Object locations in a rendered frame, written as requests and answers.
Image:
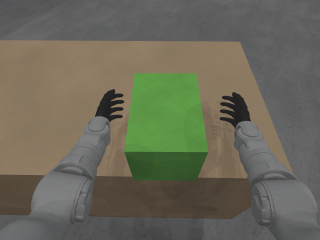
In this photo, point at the robot right forearm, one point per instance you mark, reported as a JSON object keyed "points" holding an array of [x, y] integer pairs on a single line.
{"points": [[258, 160]]}

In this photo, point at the robot left forearm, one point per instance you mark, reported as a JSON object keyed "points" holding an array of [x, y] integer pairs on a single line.
{"points": [[86, 155]]}

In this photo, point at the pedestal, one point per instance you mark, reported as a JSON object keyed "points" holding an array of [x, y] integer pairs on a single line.
{"points": [[50, 89]]}

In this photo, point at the carton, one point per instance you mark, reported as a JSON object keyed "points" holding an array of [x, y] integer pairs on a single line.
{"points": [[166, 138]]}

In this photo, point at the robot right hand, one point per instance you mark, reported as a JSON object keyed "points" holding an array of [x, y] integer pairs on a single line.
{"points": [[240, 108]]}

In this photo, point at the left robot upper arm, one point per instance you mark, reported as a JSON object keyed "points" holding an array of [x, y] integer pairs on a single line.
{"points": [[62, 199]]}

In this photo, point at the robot left hand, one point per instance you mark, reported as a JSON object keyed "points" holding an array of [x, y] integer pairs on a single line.
{"points": [[104, 109]]}

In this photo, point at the right robot upper arm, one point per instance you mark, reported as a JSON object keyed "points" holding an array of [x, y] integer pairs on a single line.
{"points": [[286, 208]]}

